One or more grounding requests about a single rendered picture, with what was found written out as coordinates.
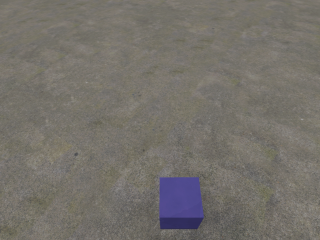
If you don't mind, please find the carton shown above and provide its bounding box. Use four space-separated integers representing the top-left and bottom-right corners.
159 177 204 229

